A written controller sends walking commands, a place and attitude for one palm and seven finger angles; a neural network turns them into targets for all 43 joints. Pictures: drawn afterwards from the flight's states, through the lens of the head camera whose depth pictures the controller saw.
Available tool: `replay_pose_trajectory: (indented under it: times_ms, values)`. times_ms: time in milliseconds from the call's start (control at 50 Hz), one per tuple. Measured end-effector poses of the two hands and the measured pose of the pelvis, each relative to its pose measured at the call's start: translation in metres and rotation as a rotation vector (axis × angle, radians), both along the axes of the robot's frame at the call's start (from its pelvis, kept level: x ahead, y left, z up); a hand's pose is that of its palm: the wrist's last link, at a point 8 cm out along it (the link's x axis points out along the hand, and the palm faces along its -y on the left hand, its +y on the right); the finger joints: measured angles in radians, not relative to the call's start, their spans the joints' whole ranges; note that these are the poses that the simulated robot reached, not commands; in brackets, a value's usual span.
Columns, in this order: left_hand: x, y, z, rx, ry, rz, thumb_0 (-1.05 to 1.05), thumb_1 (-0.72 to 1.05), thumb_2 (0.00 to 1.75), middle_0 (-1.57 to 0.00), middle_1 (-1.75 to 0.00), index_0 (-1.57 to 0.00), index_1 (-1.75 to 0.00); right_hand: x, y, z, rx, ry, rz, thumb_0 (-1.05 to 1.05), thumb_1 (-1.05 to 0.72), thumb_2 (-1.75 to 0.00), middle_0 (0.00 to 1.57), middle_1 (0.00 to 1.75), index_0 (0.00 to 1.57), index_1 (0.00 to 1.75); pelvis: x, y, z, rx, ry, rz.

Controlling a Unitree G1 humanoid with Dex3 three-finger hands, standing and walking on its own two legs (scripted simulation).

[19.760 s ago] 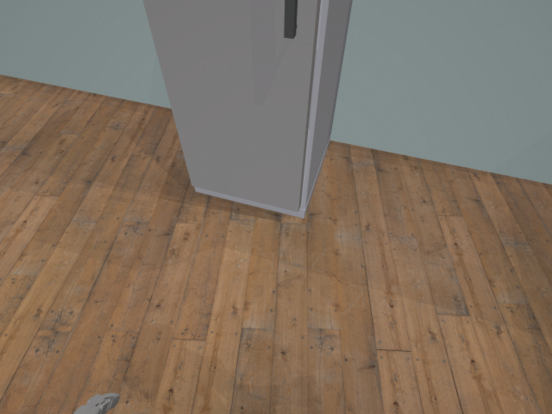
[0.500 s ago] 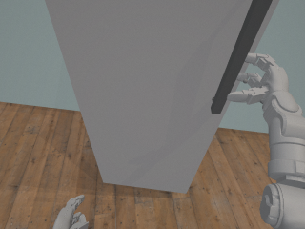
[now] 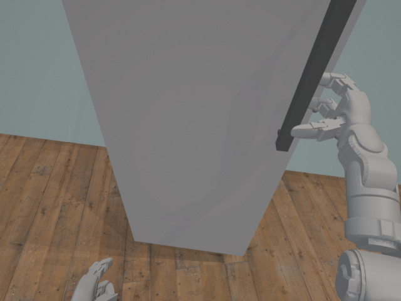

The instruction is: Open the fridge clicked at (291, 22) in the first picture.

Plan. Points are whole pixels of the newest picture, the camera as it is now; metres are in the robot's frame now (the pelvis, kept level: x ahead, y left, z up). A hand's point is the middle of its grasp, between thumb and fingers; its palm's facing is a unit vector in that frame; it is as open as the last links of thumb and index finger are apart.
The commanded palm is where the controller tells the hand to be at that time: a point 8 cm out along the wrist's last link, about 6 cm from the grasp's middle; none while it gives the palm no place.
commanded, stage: slide the fingers in behind the handle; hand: right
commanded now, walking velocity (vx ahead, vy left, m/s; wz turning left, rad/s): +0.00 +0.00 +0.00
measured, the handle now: (306, 76) +0.47 -0.16 +0.26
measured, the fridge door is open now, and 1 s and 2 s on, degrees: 0 0 0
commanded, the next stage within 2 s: grip the handle and tug to test in 1.46 s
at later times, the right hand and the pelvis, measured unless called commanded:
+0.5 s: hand (303, 107) +0.42 -0.16 +0.22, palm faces +0.09 +1.00 +0.00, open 14.0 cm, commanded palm +0.38 -0.20 +0.23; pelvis +0.00 +0.01 +0.00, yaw +0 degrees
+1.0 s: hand (297, 106) +0.42 -0.15 +0.22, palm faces +0.09 +1.00 +0.02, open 13.9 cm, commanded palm +0.39 -0.19 +0.23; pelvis +0.01 +0.00 +0.00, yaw +0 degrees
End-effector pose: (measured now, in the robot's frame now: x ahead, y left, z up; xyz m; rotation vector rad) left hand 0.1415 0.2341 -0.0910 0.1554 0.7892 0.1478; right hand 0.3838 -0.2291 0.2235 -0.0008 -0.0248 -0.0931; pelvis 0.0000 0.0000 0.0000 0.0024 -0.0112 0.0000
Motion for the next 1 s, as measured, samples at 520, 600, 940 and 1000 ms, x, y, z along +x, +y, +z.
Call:
replay_pose_trajectory:
  times_ms: [520,600,940,1000]
  values:
    - [0.002,0.007,-0.001,0.014,0.027,-0.004,0.01,0.91,0.89,-0.20,-0.30,-0.20,-0.30,0.008,0.020,-0.001,0.005,0.012,0.004,-0.01,0.50,-0.30,0.30,1.20,0.30,1.20,0.003,0.005,0.001,0.001,0.001,-0.004]
    - [0.001,0.008,-0.002,0.016,0.038,-0.001,0.01,0.91,0.89,-0.20,-0.30,-0.20,-0.30,0.007,0.025,-0.001,0.010,0.008,0.010,-0.01,0.50,-0.30,0.30,1.20,0.30,1.20,0.004,0.005,0.001,0.001,0.000,-0.004]
    - [0.014,0.000,0.002,0.011,0.014,-0.021,0.01,0.91,0.89,-0.20,-0.30,-0.20,-0.30,0.012,0.029,-0.004,0.017,0.028,0.004,-0.01,0.50,-0.30,0.30,1.21,0.31,1.20,0.006,0.004,0.001,0.002,0.004,-0.007]
    - [0.016,-0.001,0.002,0.010,0.015,-0.024,0.01,0.91,0.89,-0.20,-0.30,-0.20,-0.30,0.012,0.030,-0.004,0.017,0.028,0.002,-0.01,0.50,-0.30,0.30,1.21,0.31,1.20,0.006,0.004,0.001,0.002,0.004,-0.007]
